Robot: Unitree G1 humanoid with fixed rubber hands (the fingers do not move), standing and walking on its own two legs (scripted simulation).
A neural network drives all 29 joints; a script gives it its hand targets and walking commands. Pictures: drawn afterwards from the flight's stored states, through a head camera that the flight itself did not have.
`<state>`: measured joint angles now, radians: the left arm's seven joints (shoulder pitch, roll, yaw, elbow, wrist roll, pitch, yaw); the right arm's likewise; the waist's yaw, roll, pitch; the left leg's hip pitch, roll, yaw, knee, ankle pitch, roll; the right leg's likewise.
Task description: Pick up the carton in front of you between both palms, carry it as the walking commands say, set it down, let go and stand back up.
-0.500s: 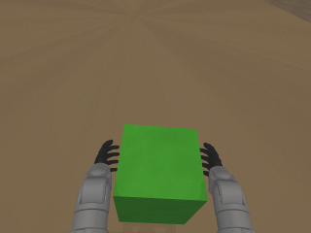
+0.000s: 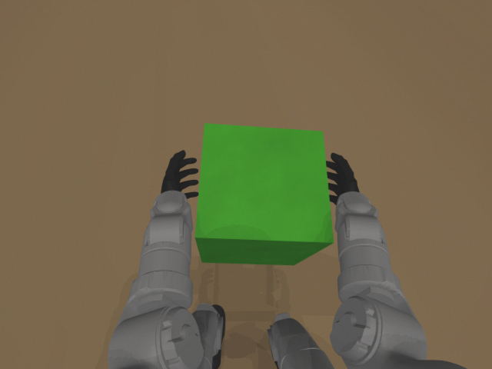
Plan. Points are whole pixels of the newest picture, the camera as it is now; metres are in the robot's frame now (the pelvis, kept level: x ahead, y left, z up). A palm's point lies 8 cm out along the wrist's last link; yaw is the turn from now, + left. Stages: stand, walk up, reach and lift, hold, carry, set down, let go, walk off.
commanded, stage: set down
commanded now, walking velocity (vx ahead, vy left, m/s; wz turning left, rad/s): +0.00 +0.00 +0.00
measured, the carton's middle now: (255, 204) +0.40 -0.04 -0.11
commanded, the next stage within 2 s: none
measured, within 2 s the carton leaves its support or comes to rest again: neither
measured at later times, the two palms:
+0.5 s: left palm (174, 201) +0.45 +0.14 -0.19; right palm (302, 194) +0.46 -0.16 -0.19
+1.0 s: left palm (171, 216) +0.48 +0.17 -0.36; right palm (276, 207) +0.49 -0.12 -0.35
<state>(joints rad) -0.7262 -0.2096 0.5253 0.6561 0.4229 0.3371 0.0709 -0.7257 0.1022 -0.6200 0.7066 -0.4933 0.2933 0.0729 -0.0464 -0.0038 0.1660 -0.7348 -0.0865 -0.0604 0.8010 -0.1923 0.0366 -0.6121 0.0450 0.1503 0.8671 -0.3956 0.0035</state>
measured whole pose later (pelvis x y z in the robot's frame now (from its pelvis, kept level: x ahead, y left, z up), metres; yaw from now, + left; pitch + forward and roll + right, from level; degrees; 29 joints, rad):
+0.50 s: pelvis +0.03 -0.06 -0.11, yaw -1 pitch +41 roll -2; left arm -0.78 -0.03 0.45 0.59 0.28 0.27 -0.03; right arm -0.76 0.17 -0.46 0.61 -0.21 0.23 -0.11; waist 0.04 -0.06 -0.19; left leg -1.63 -0.07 -0.15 1.29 -0.38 -0.06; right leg -1.50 0.15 0.06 1.35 -0.57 0.00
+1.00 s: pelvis -0.02 -0.02 -0.24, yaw -8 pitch +46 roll -7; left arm -1.11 0.12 0.42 0.68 0.16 0.27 0.03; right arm -1.13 0.00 -0.35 0.74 -0.08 0.22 -0.18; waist 0.09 -0.08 -0.01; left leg -2.12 -0.11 -0.15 1.73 -0.40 -0.06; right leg -1.98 0.21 0.07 1.77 -0.62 0.10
